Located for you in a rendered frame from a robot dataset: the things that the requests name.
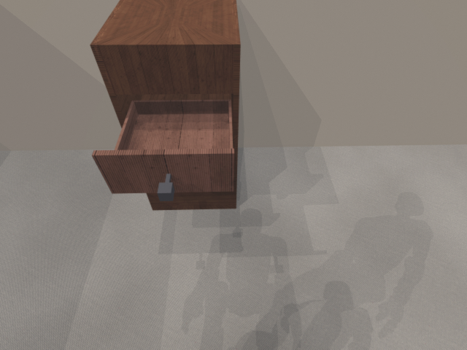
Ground cabinet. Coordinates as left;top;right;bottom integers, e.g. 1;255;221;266
90;0;241;210

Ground handle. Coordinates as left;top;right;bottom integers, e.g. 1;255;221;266
158;174;174;201

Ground drawer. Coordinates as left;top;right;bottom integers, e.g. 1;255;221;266
92;100;234;194

